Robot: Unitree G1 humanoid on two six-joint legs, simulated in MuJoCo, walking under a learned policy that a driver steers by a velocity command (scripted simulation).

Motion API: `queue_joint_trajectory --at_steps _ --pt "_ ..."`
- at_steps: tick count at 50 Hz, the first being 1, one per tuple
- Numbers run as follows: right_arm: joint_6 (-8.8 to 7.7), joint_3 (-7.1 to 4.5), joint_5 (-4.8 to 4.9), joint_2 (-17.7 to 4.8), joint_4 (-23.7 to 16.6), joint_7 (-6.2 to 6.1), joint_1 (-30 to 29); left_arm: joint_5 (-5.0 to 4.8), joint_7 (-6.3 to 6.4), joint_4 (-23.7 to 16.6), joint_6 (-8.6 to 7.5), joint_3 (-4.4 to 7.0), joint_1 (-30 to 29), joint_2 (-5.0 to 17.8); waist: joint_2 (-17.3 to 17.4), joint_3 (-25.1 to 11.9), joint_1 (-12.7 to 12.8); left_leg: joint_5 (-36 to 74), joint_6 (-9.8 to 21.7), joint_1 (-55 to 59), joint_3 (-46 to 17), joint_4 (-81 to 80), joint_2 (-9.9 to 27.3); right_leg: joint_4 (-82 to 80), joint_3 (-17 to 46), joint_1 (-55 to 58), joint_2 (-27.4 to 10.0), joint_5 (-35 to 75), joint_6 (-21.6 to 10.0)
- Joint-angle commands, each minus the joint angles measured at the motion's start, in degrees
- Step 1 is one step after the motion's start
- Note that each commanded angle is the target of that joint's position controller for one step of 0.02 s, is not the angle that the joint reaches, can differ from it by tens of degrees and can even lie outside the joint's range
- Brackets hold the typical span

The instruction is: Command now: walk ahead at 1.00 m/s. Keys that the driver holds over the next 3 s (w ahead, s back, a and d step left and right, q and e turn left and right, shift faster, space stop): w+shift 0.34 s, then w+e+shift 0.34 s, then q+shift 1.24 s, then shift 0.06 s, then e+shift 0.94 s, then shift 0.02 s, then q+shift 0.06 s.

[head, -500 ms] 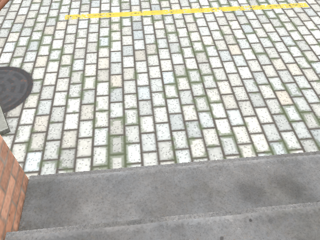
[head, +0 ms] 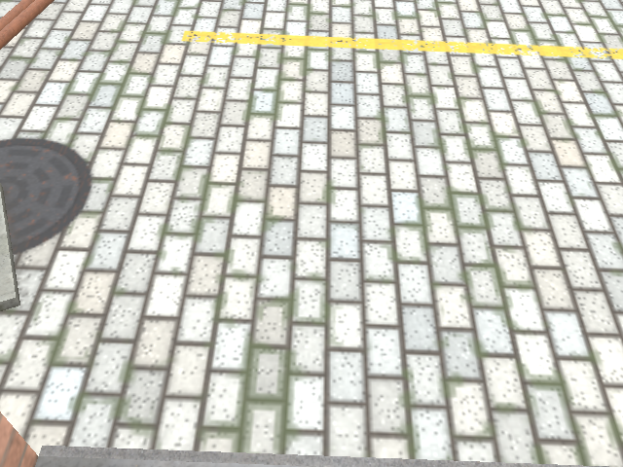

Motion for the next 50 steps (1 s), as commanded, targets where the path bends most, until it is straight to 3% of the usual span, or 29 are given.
queue_joint_trajectory --at_steps 1,2,4,6,10,14,16,17,18,19,20,21,22,23,25,27,29,33,36,37,38,39,40,41,42,43,45,47,50 --pt "0.82 -3.46 0.50 -11.1 6.0 -1.02 24.1 0.74 0.42 -8.0 -1.07 1.02 -6.2 6.4 6.5 -7.9 -8.3 6.6 14.7 40.7 -34.5 -9.8 24.3 5.8 4.9 -48.9 -4.2 7.6 -0.6" --pt "-0.20 -1.68 0.55 -6.0 4.8 -1.09 19.1 2.50 -0.45 -7.8 -0.60 2.30 -11.2 8.7 -1.4 -0.8 -6.4 3.1 11.0 28.6 -31.6 -12.0 20.6 -6.0 7.6 -44.9 -6.3 15.7 -0.1" --pt "-1.81 -0.70 0.88 -4.8 6.1 -1.70 16.7 3.03 -2.38 -7.7 2.14 1.60 -11.2 3.5 0.4 7.2 0.0 11.0 10.0 2.1 -23.8 -12.7 16.2 -24.5 7.4 -29.8 -8.3 20.1 3.4" --pt "-2.13 -1.36 1.31 -8.1 5.2 -2.08 14.0 3.99 -3.66 -9.4 3.59 0.85 -14.2 2.2 5.2 7.6 1.5 13.9 10.5 -6.9 -18.9 -15.7 13.0 -35.4 2.0 -22.3 -8.0 26.9 4.9" --pt "-4.10 -0.42 4.12 -4.1 5.2 -2.15 13.4 1.48 -5.60 -9.3 0.33 0.30 -20.3 2.5 1.0 2.7 0.1 2.4 5.7 -8.2 -8.5 -11.7 4.6 -58.7 -3.6 -5.6 -7.2 67.3 1.7" --pt "-1.24 -0.16 1.39 -4.4 8.2 -2.52 21.7 1.41 -4.53 -12.8 1.75 -0.22 -27.3 2.9 1.2 7.3 -5.2 16.5 5.8 4.7 -7.7 -2.7 6.1 -64.4 -8.7 -7.0 -4.5 54.2 0.7" --pt "-0.60 -0.48 -0.44 -7.9 7.7 -3.03 17.6 2.23 -3.01 -6.6 1.40 2.02 -4.0 7.2 2.8 -3.3 5.9 42.6 5.3 10.1 -4.9 22.2 7.1 -59.8 -11.4 9.2 -1.5 52.7 -2.3" --pt "0.01 -0.94 0.68 -8.5 7.9 -3.34 13.6 3.34 -2.68 -1.9 1.18 3.42 11.9 10.0 1.6 -7.7 16.0 45.5 4.0 2.3 -4.0 47.2 5.6 -62.5 -5.8 23.9 -4.7 48.8 -5.8" --pt "-0.33 -1.62 0.97 -6.3 6.4 -3.36 5.0 3.15 -3.46 1.1 0.96 4.43 19.5 12.7 -12.0 -6.0 21.7 -7.8 1.7 -11.2 -0.8 79.1 -6.6 -69.5 0.1 31.1 -8.9 51.3 -8.8" --pt "-1.60 -0.55 3.67 -2.3 2.1 -4.18 13.9 3.20 -3.79 0.4 0.09 3.11 15.9 12.7 -17.8 -9.4 8.9 -21.2 3.0 -29.1 -14.2 77.7 -6.7 -53.4 10.7 44.6 -16.8 74.4 -7.2" --pt "-1.82 -0.40 2.94 -4.8 1.8 -4.04 15.2 2.02 -4.04 -1.3 0.01 2.64 11.9 9.9 -8.3 -11.3 6.9 -15.3 4.1 -34.5 -14.6 65.4 -2.3 -59.0 18.8 45.3 -18.8 65.2 -9.5" --pt "-1.71 -0.22 1.74 -5.2 0.9 -3.13 14.0 2.55 -2.82 -2.1 0.41 3.79 5.4 11.9 -8.3 -8.2 4.0 -12.9 1.4 -42.3 -10.6 63.0 0.6 -68.4 32.2 40.1 -24.8 35.1 -18.3" --pt "-1.28 -1.50 -0.83 -8.0 0.6 -2.32 5.4 2.17 -2.68 -3.8 -0.14 2.36 -1.0 7.3 4.7 0.0 2.3 -5.9 -0.2 -38.1 -11.6 48.9 4.4 -73.5 32.3 25.9 -20.9 22.3 -15.1" --pt "-0.37 -1.50 -1.19 -5.9 -0.4 -1.42 5.1 2.23 -2.21 -4.0 -1.17 2.02 -3.0 8.3 -1.5 3.5 -1.2 -5.8 -2.3 -32.4 -12.9 41.7 5.0 -71.4 35.4 12.8 -21.7 23.1 -17.7" --pt "1.63 -0.91 -0.45 -4.3 -3.2 -0.70 -1.6 0.95 -1.12 -5.1 -2.09 1.25 -4.8 7.1 3.5 8.7 -3.8 -5.0 -7.1 -18.7 -12.5 22.0 7.1 -75.0 29.8 -9.5 -16.9 24.2 -15.9" --pt "1.65 -0.09 -0.60 -2.5 -1.5 0.57 0.8 2.19 -1.26 -6.0 -2.41 2.97 -6.5 12.3 -2.8 4.8 -4.4 9.4 -7.0 -3.5 -5.8 19.1 3.6 -73.5 22.1 -17.0 -12.1 33.4 -13.0" --pt "0.26 0.11 0.35 -2.9 -3.5 0.93 -4.6 -0.60 -1.55 -5.7 -3.26 1.84 -6.2 6.1 0.0 3.8 -3.1 36.4 -4.4 1.5 -8.7 1.3 5.0 -69.6 15.1 -18.9 -4.4 22.9 -7.6" --pt "0.38 0.94 2.27 -2.4 -4.5 1.20 -5.1 1.41 -1.85 -5.2 -1.87 2.50 -0.7 7.3 -0.3 2.7 -0.2 36.1 -5.8 14.7 -5.0 -6.3 1.8 -58.8 14.9 -15.6 -3.1 14.3 -5.2" --pt "-1.15 -2.04 0.02 -9.1 3.7 -0.96 19.6 1.38 -0.86 -3.1 -0.02 3.17 -0.8 9.9 4.6 -4.5 -11.9 42.6 -3.9 28.2 -2.8 -20.9 3.9 -17.4 7.8 -4.9 0.2 37.6 -3.6" --pt "-1.35 -2.45 -1.16 -11.2 5.7 -0.89 24.8 0.12 -0.40 -3.2 0.09 2.53 -0.3 4.1 9.7 -4.9 -11.3 58.3 -0.9 36.6 -8.8 -15.2 11.4 6.2 5.5 -17.9 6.8 -2.1 -1.8" --pt "-2.44 -1.80 -2.14 -11.1 5.3 0.05 25.9 -3.35 1.06 -5.3 -0.07 1.84 8.9 1.6 12.9 -13.6 -4.2 87.6 2.7 57.4 -22.0 5.9 23.8 13.4 6.8 -37.1 4.3 -7.3 -0.4" --pt "-2.46 -1.80 -0.60 -9.5 4.2 0.47 24.9 -2.51 1.42 -5.9 -0.24 0.94 4.5 2.6 9.6 -18.5 -8.1 72.9 8.2 60.5 -28.2 2.6 26.3 11.1 6.3 -46.6 1.7 -1.4 0.1" --pt "-2.27 -2.34 -0.11 -10.6 4.2 -0.43 21.8 -0.62 0.80 -7.6 -0.02 0.43 -0.9 2.2 11.6 -16.0 -8.1 46.1 13.5 51.6 -34.0 -6.3 26.9 9.1 3.9 -49.4 0.0 3.5 1.1" --pt "-2.80 -1.15 3.49 -6.3 4.1 -0.16 16.4 -3.74 0.55 -12.0 -1.73 0.12 -9.8 0.2 8.8 -15.4 -7.6 33.8 13.7 42.2 -39.7 -15.3 23.8 4.0 5.9 -45.2 -3.6 9.4 1.9" --pt "-3.76 -0.72 3.77 -7.3 3.7 -0.48 12.0 -3.90 0.01 -13.8 -2.04 0.59 -12.6 3.9 9.2 -10.2 -4.3 37.9 15.9 33.5 -43.1 -15.3 26.3 -0.5 6.8 -45.0 -5.1 11.2 3.1" --pt "-3.76 -0.37 4.12 -6.3 3.6 -1.10 8.1 -2.21 -0.49 -14.3 -1.40 0.83 -14.5 4.2 3.4 -3.2 -1.5 44.3 14.1 21.7 -36.9 -14.8 22.9 -8.3 5.8 -42.1 -7.3 11.6 5.6" --pt "-2.70 0.12 3.76 -5.4 2.4 -2.08 4.1 -1.09 -1.12 -17.4 -1.60 0.53 -19.7 3.3 0.4 -0.3 0.9 42.2 8.6 5.1 -23.8 -18.6 13.0 -36.7 3.1 -28.0 -7.8 16.5 7.8" --pt "-1.50 -1.48 3.55 -9.8 1.6 -3.23 4.5 -1.15 -2.17 -17.5 -2.71 -0.21 -22.0 1.4 5.4 -3.1 0.0 39.3 5.6 -7.1 -15.5 -19.3 5.3 -57.3 -2.0 -5.0 -0.7 33.3 9.0" --pt "-1.09 -2.32 5.21 -10.4 1.3 -3.76 6.2 -1.37 -1.62 -16.9 -1.27 1.37 -20.3 5.9 5.2 -6.2 3.2 31.5 2.6 -4.1 -18.0 -14.5 4.4 -67.6 0.3 6.6 1.2 46.0 8.3"
Next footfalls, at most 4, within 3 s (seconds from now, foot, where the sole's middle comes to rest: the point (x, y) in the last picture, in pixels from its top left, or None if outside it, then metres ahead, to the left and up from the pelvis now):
0.34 right None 0.48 -0.08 -0.89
0.72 left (280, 358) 0.89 0.12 -1.01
1.04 right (374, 294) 1.12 -0.16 -1.01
1.46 left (286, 306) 1.06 0.11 -1.01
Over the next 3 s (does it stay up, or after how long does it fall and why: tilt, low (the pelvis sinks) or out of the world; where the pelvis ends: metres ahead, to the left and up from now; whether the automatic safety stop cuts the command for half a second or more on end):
stays up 1.10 -0.04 -0.24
